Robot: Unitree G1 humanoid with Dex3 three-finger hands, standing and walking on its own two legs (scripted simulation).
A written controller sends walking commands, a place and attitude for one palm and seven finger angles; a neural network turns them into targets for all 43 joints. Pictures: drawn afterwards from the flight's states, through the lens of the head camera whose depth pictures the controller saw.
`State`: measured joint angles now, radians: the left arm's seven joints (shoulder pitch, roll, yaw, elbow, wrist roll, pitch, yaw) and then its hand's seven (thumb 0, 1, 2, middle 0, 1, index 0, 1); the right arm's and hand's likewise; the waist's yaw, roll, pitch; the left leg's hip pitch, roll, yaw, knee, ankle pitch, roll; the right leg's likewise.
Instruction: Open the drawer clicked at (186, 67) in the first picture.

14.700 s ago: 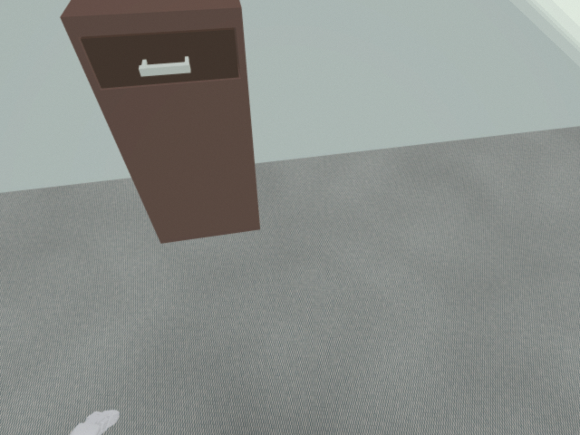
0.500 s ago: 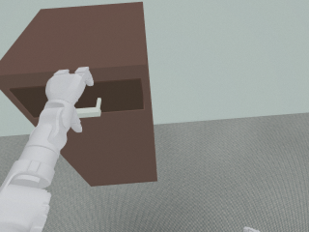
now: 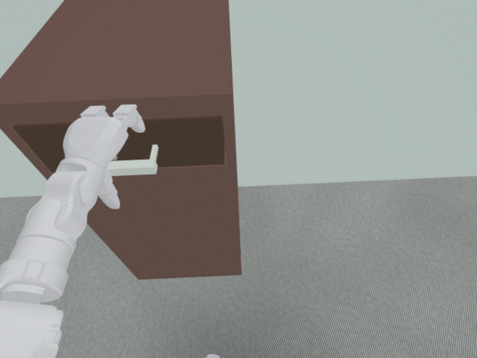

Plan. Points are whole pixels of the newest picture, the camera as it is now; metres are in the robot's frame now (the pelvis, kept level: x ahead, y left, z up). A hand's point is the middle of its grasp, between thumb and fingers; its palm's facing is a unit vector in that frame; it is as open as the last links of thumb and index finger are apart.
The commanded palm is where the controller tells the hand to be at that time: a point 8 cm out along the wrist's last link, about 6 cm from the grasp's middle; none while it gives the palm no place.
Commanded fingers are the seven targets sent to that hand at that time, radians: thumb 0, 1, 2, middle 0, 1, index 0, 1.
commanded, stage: move the hooked fingers above the handle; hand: left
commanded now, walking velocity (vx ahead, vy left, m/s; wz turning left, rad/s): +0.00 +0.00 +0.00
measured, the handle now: (124, 159) +0.46 +0.26 +0.04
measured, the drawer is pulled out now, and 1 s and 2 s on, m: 0.00 0.00 0.00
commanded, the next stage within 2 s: lift the fingers back up to retry in 1.16 s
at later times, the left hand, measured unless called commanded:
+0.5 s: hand (93, 180) +0.39 +0.28 +0.07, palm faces -0.15 -0.03 -0.99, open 13.8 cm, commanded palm +0.40 +0.27 +0.15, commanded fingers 0.00 -0.50 0.30 -0.30 -1.20 -0.30 -1.20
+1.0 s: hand (85, 165) +0.40 +0.29 +0.10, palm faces -0.09 -0.04 -1.00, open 13.6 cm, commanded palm +0.39 +0.27 +0.16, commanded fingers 0.00 -0.50 0.30 -0.30 -1.20 -0.30 -1.20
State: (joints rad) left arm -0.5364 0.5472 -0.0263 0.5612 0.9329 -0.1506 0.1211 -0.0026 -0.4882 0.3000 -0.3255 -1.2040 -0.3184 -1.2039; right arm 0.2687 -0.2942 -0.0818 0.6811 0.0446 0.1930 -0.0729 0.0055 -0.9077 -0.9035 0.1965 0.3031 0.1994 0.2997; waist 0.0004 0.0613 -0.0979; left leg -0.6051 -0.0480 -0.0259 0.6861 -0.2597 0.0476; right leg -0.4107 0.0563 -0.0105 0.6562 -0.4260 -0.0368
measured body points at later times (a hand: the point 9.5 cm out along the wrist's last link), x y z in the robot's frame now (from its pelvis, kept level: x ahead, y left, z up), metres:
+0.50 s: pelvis +0.00 +0.00 +0.00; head +0.04 -0.01 +0.45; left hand +0.39 +0.28 +0.12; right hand +0.08 -0.28 -0.12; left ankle +0.04 +0.09 -0.72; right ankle -0.07 -0.10 -0.72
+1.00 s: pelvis +0.00 +0.00 +0.01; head +0.01 -0.02 +0.46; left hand +0.40 +0.29 +0.15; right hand +0.10 -0.25 -0.12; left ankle +0.04 +0.09 -0.72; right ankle -0.07 -0.10 -0.72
